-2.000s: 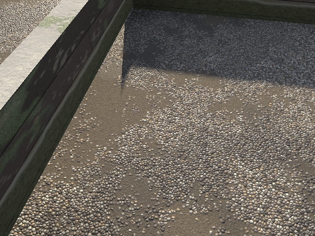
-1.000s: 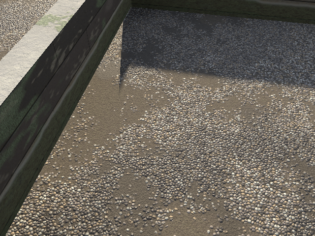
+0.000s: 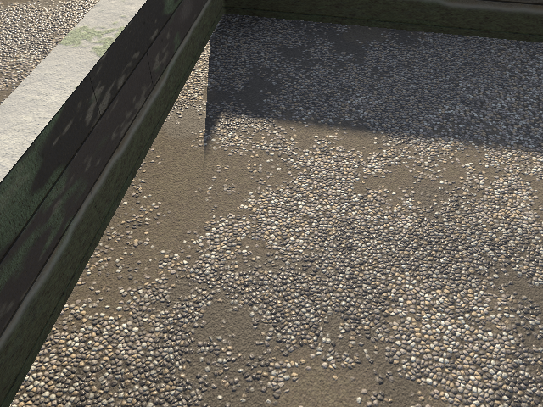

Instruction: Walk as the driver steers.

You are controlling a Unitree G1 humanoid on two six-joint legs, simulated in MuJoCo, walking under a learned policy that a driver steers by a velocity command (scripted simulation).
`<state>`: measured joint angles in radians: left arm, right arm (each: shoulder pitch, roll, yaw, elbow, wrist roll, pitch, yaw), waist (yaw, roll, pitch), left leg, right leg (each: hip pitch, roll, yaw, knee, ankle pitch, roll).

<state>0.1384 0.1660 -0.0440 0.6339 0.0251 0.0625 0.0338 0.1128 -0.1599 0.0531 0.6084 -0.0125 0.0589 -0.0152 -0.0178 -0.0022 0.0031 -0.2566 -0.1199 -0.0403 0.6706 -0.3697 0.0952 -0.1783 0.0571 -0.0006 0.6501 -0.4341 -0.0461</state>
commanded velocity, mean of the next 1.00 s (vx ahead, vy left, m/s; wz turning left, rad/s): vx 0.50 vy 0.00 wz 0.00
